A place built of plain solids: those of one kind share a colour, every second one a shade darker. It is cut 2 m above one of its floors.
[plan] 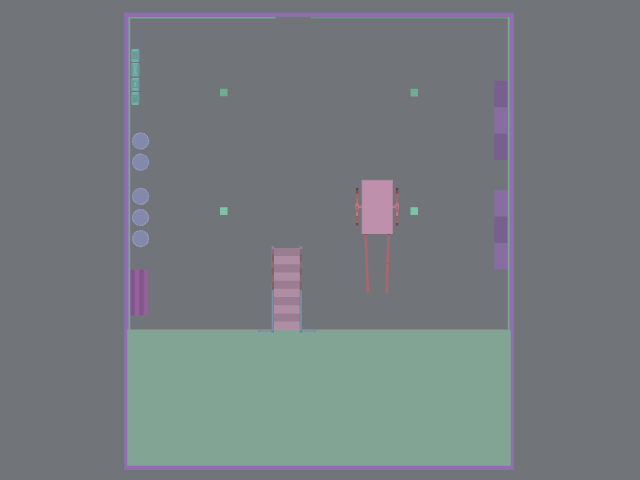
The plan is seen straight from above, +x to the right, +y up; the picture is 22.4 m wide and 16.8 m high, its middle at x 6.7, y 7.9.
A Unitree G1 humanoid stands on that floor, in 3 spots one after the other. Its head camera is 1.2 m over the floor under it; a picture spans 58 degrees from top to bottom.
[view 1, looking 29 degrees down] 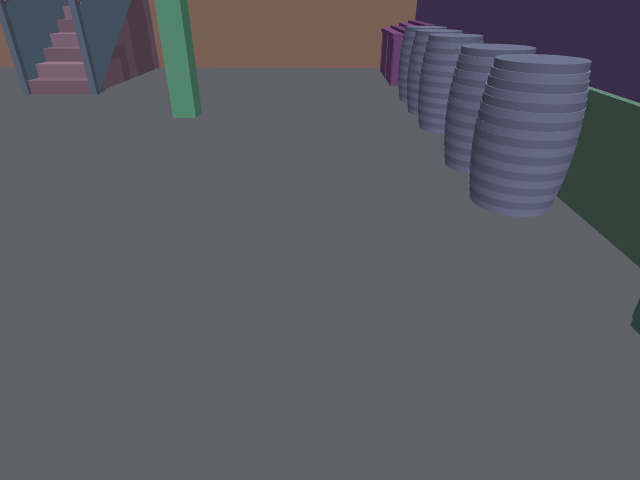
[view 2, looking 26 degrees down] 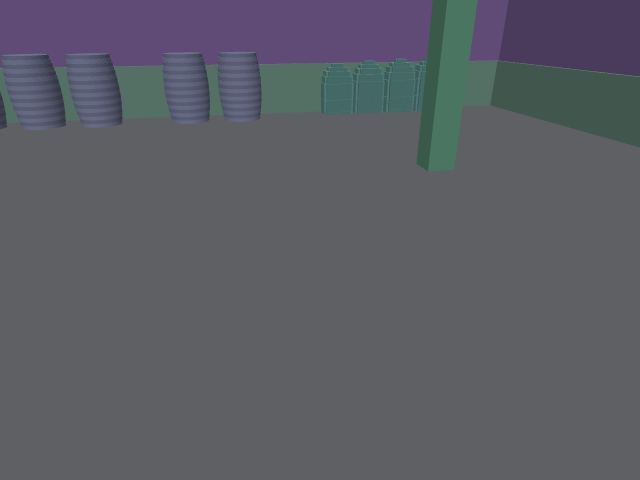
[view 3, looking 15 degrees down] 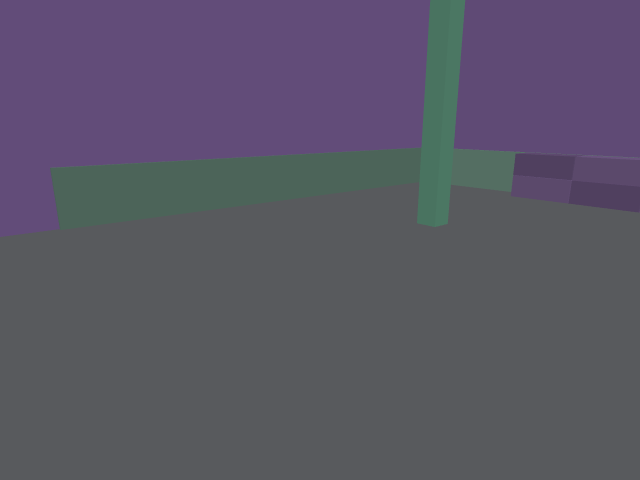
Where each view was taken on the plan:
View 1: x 1.67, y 14.11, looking -89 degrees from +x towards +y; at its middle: ground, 2.48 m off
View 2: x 7.09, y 11.12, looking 168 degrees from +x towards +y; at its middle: ground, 2.74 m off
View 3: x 5.54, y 9.92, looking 50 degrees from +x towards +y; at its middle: ground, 4.64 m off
